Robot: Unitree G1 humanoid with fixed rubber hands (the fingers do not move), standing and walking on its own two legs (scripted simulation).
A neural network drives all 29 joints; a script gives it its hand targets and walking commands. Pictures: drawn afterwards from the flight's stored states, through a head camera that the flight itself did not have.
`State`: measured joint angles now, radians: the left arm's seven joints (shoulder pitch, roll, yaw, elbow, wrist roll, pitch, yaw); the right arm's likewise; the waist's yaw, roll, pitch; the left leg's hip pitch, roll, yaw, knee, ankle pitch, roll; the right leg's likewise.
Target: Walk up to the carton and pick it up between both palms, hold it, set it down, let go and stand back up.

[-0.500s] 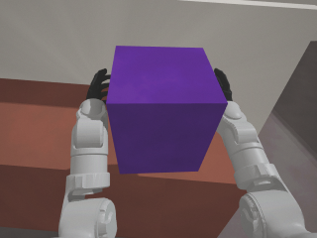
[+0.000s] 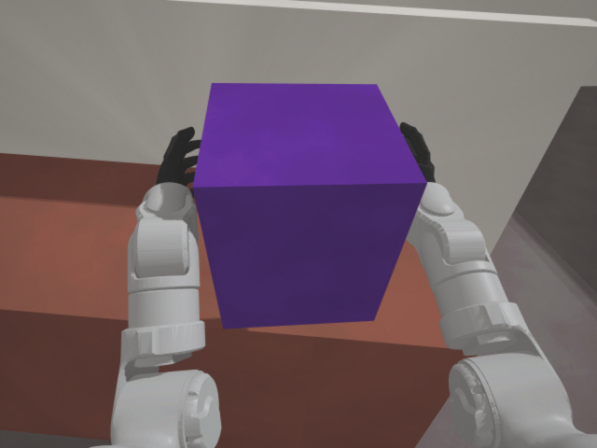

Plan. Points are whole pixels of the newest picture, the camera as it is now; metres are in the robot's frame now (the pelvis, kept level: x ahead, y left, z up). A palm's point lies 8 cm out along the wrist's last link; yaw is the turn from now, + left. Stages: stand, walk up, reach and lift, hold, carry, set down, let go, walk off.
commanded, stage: hold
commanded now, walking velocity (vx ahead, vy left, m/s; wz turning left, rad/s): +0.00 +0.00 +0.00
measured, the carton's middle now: (298, 209) +0.37 +0.01 +0.18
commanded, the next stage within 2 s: none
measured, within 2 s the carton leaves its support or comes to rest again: neither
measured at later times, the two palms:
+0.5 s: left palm (176, 190) +0.37 +0.16 +0.22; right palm (416, 183) +0.37 -0.14 +0.22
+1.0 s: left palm (175, 192) +0.36 +0.16 +0.22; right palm (417, 185) +0.37 -0.14 +0.22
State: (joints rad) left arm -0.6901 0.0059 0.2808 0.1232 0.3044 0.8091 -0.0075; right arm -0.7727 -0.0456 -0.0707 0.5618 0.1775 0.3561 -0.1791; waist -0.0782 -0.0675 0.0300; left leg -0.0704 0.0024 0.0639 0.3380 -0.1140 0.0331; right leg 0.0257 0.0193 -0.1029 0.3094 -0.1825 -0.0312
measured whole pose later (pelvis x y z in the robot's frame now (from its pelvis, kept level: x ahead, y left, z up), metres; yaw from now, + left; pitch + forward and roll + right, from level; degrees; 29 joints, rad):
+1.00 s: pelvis +0.01 +0.00 +0.00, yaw -1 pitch -10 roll -1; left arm -0.65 0.00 0.28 0.07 0.32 0.84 -0.03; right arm -0.75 -0.05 -0.05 0.52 0.19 0.39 -0.19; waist -0.08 -0.06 0.04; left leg -0.04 0.00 0.07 0.33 -0.12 0.03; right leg 0.05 0.02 -0.09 0.30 -0.19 -0.03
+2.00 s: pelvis +0.01 +0.00 +0.00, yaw +0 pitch -10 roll -1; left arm -0.63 0.00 0.27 0.04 0.31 0.82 -0.02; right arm -0.72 -0.05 -0.04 0.48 0.20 0.37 -0.19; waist -0.08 -0.06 0.04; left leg -0.05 0.00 0.07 0.34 -0.13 0.03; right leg 0.05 0.02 -0.09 0.30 -0.19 -0.03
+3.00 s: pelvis +0.01 +0.00 +0.00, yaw +0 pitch -10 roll -1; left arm -0.64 -0.01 0.27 0.05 0.32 0.82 -0.03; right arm -0.73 -0.05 -0.05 0.50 0.19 0.36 -0.19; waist -0.09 -0.06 0.05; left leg -0.04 0.00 0.07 0.34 -0.13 0.03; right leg 0.06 0.02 -0.10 0.30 -0.19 -0.03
